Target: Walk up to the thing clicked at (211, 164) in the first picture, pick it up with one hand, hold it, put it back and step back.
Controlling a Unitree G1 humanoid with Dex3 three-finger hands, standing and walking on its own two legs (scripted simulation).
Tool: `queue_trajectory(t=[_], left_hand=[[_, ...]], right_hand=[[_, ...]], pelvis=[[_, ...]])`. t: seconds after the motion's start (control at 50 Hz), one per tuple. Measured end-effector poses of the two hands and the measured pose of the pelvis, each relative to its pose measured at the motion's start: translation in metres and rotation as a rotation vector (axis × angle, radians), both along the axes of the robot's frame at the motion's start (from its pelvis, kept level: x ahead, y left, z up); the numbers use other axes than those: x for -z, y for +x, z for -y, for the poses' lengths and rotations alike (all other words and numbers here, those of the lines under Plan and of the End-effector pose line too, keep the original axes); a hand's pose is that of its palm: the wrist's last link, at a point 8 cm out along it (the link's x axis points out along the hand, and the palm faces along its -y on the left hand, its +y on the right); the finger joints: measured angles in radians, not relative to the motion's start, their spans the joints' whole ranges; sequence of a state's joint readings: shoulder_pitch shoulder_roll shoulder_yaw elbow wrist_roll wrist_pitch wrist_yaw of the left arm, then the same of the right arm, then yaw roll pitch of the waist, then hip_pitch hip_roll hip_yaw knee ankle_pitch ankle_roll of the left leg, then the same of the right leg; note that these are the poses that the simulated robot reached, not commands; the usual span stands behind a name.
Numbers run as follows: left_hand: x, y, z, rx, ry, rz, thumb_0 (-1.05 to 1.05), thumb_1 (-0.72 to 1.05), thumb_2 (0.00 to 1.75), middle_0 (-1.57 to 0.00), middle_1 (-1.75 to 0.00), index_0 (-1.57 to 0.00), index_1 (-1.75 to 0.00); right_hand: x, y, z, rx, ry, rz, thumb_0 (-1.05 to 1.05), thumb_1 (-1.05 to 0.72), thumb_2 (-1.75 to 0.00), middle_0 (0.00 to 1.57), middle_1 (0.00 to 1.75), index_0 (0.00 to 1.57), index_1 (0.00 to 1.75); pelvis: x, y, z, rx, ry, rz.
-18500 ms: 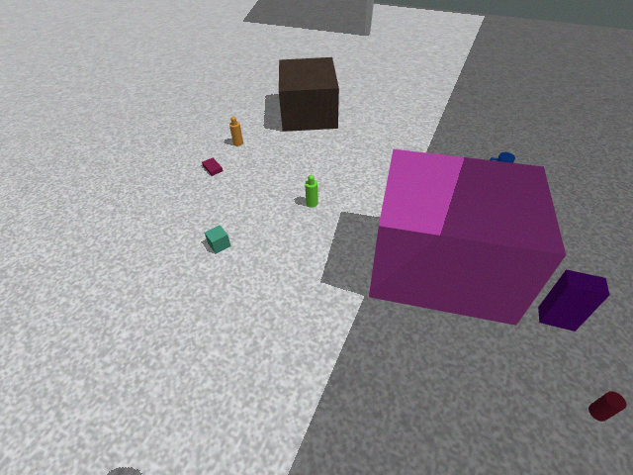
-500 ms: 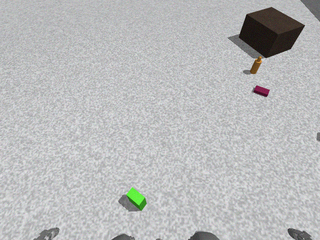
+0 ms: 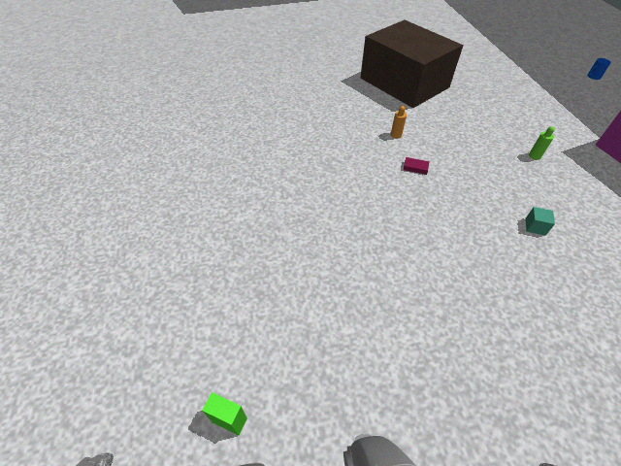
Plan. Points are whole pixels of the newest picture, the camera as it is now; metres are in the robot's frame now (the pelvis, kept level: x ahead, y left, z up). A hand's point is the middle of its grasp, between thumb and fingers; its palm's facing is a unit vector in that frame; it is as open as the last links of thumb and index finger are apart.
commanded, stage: walk up
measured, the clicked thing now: (416, 165) +1.44 -0.51 -0.73
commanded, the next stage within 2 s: stand in 1.82 s
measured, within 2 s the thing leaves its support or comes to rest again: neither
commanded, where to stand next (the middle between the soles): +0.07 +0.01 m, yaw -11 degrees
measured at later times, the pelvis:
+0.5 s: pelvis -0.01 -0.01 +0.00, yaw -9 degrees
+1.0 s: pelvis +0.00 +0.00 +0.02, yaw -12 degrees
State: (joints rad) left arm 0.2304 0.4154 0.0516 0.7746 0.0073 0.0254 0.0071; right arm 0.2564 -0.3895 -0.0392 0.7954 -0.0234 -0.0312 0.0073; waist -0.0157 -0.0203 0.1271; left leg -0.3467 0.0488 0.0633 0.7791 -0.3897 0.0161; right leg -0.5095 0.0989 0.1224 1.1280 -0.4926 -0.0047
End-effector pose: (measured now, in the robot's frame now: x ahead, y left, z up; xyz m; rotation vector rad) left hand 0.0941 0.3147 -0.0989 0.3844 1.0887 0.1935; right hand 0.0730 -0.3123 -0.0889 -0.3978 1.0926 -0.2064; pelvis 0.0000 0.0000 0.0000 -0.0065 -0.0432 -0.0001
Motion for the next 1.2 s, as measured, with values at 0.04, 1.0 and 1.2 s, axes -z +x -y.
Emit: queue_trajectory(t=[0.04,1.0,1.2], left_hand=[[-0.002,0.005,0.003,0.015,-0.011,0.000,0.01,0.90,0.90,-0.20,-0.30,-0.20,-0.30],[-0.010,0.055,0.034,0.175,0.004,-0.075,0.01,0.90,0.90,-0.20,-0.30,-0.20,-0.30],[-0.011,0.054,0.043,0.197,0.004,-0.115,0.01,0.90,0.90,-0.20,-0.30,-0.20,-0.30]], right_hand=[[-0.007,-0.009,0.005,0.015,-0.007,-0.006,0.01,-0.91,-0.90,0.21,0.30,0.21,0.30],[0.007,-0.046,0.009,0.277,0.090,-0.059,0.00,-0.91,-0.90,0.20,0.30,0.20,0.30],[0.007,-0.039,0.014,0.299,0.102,-0.047,0.00,-0.91,-0.90,0.20,0.30,0.20,0.30]], pelvis=[[-0.004,-0.001,0.003,0.014,-0.006,0.000],[-0.018,0.002,0.003,0.209,0.016,0.005],[-0.022,0.003,0.004,0.229,0.021,-0.006]])
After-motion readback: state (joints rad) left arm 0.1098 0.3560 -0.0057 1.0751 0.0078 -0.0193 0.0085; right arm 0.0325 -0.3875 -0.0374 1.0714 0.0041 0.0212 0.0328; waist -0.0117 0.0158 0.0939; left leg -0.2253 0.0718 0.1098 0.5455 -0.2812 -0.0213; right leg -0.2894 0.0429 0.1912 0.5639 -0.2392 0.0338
